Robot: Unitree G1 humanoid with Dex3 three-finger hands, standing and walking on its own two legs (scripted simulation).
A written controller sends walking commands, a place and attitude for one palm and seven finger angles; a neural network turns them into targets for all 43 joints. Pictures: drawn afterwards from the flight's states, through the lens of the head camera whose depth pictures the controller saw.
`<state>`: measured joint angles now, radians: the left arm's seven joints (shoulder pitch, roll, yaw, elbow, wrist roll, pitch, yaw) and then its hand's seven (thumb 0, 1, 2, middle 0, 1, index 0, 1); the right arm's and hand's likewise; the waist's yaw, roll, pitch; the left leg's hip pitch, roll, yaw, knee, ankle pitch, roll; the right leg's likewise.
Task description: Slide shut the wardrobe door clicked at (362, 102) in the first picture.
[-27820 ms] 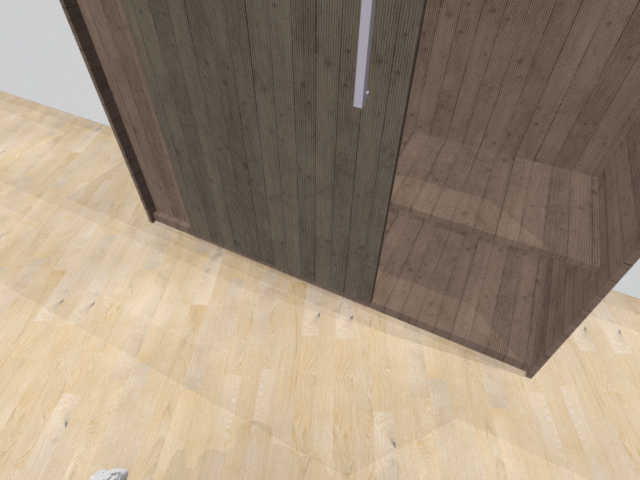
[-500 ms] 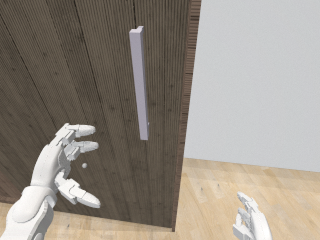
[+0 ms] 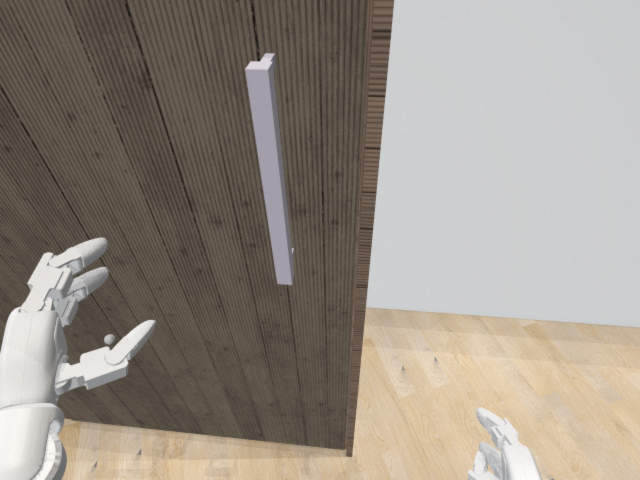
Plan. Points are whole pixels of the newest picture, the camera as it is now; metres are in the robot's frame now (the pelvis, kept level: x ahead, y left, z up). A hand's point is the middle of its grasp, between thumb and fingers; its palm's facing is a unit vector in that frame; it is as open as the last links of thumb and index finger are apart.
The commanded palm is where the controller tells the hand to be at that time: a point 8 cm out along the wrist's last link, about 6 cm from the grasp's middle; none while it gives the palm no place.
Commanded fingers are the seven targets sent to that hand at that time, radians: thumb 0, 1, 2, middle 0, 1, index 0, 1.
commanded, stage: draw the hand back to the body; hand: left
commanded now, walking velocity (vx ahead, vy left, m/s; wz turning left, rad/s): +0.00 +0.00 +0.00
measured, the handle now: (278, 186) +0.39 +0.10 +0.21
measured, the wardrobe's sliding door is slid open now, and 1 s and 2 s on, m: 0.00 0.00 0.00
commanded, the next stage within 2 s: step back with the hand held close in 0.54 s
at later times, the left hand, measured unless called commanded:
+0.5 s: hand (98, 344) +0.19 +0.25 +0.15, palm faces +0.43 -0.83 -0.35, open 7.5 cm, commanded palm +0.14 +0.28 +0.17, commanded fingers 0.00 0.90 0.90 -0.20 -0.30 -0.20 -0.30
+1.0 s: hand (81, 360) +0.18 +0.27 +0.14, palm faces +0.34 -0.82 -0.47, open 7.4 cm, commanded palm +0.12 +0.31 +0.18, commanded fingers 0.00 0.90 0.90 -0.20 -0.30 -0.20 -0.30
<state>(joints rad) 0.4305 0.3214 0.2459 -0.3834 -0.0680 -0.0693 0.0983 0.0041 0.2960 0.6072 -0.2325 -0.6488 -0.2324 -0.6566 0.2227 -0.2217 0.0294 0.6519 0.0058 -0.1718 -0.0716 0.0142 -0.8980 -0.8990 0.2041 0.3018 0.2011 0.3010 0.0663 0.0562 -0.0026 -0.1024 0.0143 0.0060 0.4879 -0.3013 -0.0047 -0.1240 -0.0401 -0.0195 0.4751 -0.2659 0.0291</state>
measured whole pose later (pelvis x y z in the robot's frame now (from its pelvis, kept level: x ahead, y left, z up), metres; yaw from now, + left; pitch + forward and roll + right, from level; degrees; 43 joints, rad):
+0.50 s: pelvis +0.00 -0.01 +0.00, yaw +0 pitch -5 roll +0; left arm 0.44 0.32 0.28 -0.36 -0.07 -0.06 0.10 0.02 0.88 0.89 -0.21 -0.31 -0.21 -0.31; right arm 0.20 -0.21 0.02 0.65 0.00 -0.15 -0.07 0.01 -0.90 -0.90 0.20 0.30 0.20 0.30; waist 0.08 0.05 0.00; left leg -0.08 0.02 0.00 0.46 -0.29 -0.01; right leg -0.10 -0.03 -0.03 0.45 -0.26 0.02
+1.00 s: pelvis -0.03 +0.02 +0.00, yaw -2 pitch +0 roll +0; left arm 0.53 0.37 0.35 -0.41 -0.04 -0.15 0.11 0.02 0.89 0.90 -0.21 -0.30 -0.21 -0.31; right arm 0.17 -0.23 -0.01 0.58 0.00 -0.03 -0.07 0.01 -0.90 -0.90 0.20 0.30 0.20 0.30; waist 0.02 0.02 0.03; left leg -0.23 0.00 0.05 0.47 -0.24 0.02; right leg -0.26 -0.05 0.02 0.44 -0.18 0.05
